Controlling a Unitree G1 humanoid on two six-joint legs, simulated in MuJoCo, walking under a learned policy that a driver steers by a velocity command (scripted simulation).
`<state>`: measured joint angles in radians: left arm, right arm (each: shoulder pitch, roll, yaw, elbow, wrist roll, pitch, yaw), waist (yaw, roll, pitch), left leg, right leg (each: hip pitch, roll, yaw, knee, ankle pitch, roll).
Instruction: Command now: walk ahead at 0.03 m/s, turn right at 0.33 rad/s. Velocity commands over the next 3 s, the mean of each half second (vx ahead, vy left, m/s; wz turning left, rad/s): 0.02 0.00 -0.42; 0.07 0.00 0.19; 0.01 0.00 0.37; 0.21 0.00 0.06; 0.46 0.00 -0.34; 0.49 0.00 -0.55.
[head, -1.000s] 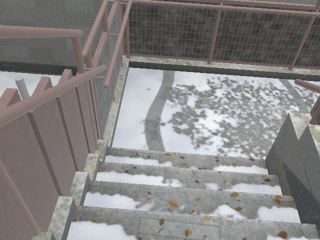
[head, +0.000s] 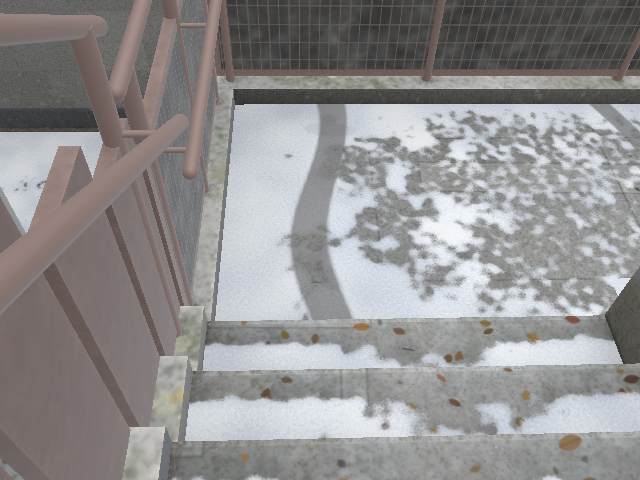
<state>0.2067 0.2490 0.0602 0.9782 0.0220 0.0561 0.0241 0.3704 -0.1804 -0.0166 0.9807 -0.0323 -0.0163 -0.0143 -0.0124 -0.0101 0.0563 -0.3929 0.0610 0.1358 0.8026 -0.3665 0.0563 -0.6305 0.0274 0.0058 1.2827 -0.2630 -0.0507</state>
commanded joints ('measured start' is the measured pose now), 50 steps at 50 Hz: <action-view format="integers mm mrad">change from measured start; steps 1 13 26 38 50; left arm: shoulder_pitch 9 105 8 -40 30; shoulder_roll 7 22 70 27 57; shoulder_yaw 7 10 -25 -47 -33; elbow -77 -212 -285 -170 -243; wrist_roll -2 -17 -7 -29 -11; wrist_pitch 23 1 -28 -28 -35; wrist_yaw -1 -49 -4 -29 -21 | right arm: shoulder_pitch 0 -101 -208 -139 -217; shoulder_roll -157 -266 -114 -151 -180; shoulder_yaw -35 -106 -43 -35 -87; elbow -108 -172 -281 -170 -287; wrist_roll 3 43 25 67 47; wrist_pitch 6 62 76 24 85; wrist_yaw -12 -28 -29 6 34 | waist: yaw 4 109 0 39 31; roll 68 70 -110 154 100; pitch -135 -131 -211 -7 -70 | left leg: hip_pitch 167 -36 -160 145 -37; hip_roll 316 251 -46 126 94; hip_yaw -294 5 -138 -388 -536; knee -188 240 320 -504 -297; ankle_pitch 739 487 -84 278 365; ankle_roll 197 36 -79 27 130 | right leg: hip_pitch -53 442 398 533 415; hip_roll -32 -32 -193 -74 -51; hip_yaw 17 11 332 91 -18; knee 86 -657 -719 -886 -607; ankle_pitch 36 -40 603 160 16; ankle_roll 8 -1 -208 19 6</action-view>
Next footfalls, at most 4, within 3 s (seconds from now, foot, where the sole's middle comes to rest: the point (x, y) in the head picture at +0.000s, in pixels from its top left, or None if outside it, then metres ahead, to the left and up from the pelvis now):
0.24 right None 0.02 -0.16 -0.75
0.66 left None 0.00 0.02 -0.75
1.40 left None -0.02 0.03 -0.75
1.70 right None -0.04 -0.17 -0.75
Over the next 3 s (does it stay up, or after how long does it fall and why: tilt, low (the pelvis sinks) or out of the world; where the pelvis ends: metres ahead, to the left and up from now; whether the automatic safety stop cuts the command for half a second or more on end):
stays up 0.58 -0.05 -0.34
